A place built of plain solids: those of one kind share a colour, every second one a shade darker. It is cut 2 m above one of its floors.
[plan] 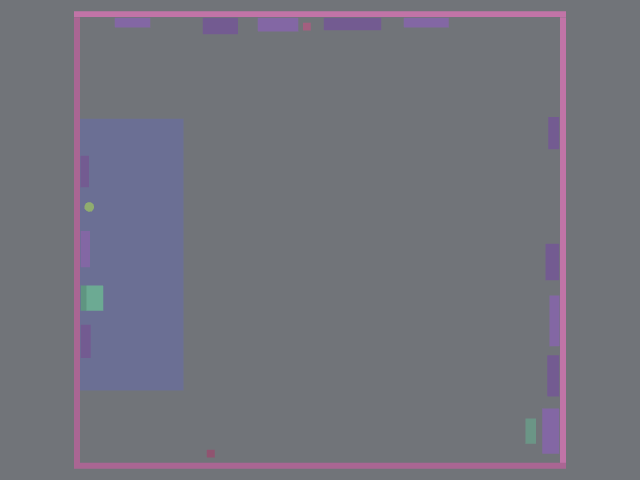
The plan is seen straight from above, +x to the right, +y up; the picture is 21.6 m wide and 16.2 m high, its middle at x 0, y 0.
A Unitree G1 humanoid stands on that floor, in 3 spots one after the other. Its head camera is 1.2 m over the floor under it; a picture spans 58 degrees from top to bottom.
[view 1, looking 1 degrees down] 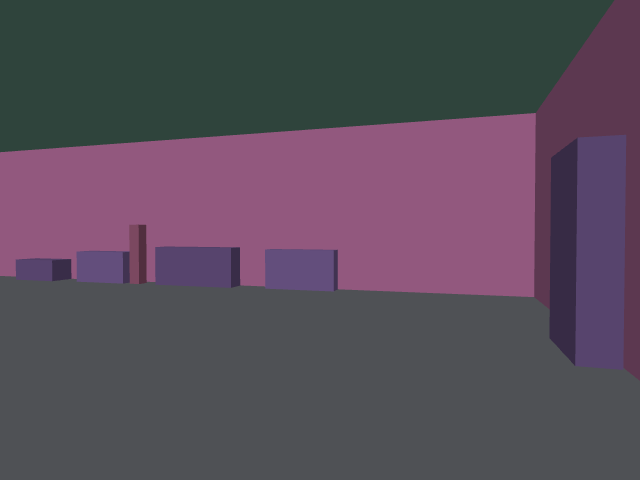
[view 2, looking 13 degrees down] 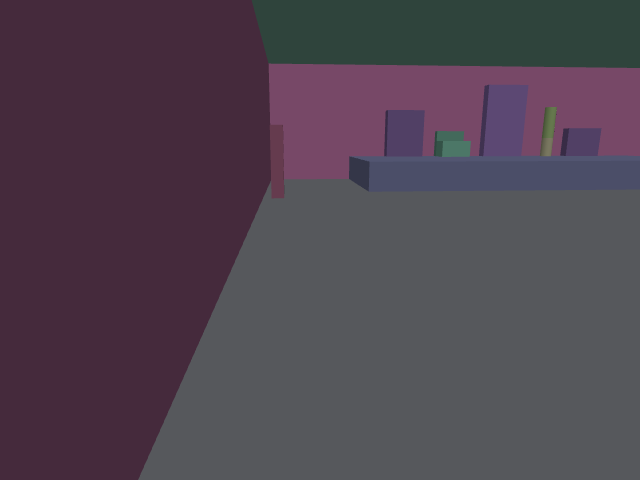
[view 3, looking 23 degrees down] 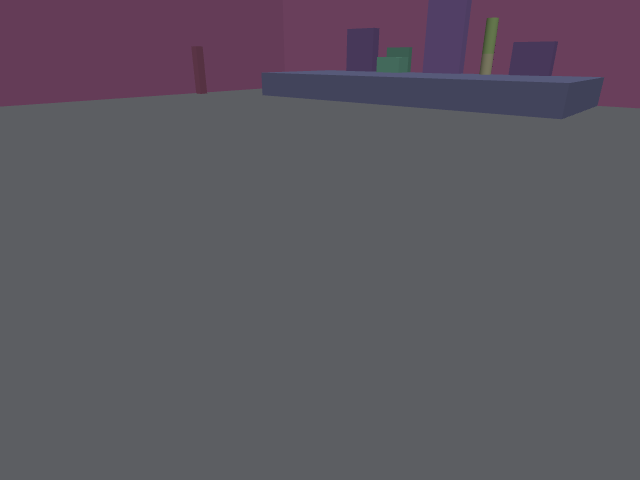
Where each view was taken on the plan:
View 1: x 6.64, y -1.30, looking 107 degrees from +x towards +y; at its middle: wall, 9.23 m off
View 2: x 5.60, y -6.96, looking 176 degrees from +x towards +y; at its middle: ground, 5.33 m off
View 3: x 5.62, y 6.37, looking -139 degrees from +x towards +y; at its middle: ground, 3.07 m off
